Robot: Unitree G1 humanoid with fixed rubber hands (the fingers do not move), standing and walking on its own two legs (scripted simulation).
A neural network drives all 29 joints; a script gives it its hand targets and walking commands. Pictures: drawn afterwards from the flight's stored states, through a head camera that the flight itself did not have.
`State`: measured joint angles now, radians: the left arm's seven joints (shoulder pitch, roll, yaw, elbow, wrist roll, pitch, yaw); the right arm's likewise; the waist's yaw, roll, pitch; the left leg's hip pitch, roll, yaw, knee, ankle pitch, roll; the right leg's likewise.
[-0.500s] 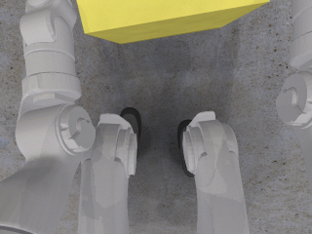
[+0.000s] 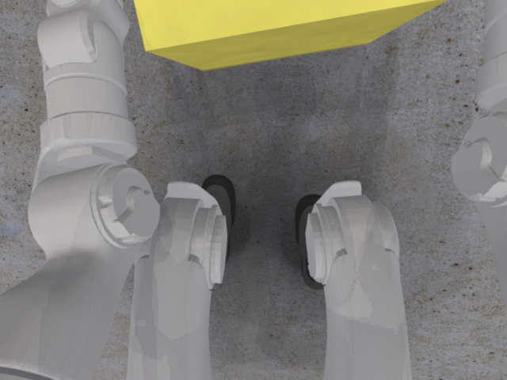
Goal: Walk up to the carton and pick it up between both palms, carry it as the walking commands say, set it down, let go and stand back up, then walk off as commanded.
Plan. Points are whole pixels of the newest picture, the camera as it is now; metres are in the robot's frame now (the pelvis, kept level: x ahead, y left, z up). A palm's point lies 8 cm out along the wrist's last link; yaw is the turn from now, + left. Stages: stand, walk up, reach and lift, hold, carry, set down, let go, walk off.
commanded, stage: set down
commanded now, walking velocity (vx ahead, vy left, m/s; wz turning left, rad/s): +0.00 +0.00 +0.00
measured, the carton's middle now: out of the picture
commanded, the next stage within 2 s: none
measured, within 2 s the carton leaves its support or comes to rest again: neither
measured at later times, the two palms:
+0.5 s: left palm out of the picture +0.57 +0.17 -0.15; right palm out of the picture +0.60 -0.21 -0.14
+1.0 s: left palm out of the picture +0.56 +0.17 -0.17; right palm out of the picture +0.59 -0.21 -0.17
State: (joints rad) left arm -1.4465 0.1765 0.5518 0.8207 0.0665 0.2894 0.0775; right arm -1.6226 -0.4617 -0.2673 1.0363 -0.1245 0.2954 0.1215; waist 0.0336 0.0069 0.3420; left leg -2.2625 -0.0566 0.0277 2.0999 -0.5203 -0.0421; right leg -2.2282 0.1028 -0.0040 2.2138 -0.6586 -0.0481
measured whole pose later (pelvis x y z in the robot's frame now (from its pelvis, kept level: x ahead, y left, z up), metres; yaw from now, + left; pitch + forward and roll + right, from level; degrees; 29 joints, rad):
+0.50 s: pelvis +0.00 +0.00 -0.01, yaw -1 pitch +37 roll +4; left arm -1.47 0.19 0.58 0.82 0.07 0.28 0.05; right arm -1.65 -0.46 -0.29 1.02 -0.14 0.28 0.16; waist 0.04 0.03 0.39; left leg -2.24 -0.06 0.03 2.14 -0.55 -0.04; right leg -2.21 0.09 -0.01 2.25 -0.68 -0.05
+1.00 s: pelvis +0.00 +0.00 -0.01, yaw -1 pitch +34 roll +4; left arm -1.49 0.24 0.41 0.94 -0.05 0.18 0.12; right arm -1.70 -0.55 -0.04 1.15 0.05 0.19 0.06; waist 0.06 0.04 0.50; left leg -2.19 -0.06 0.03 2.17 -0.57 -0.04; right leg -2.16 0.08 -0.01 2.27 -0.69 -0.05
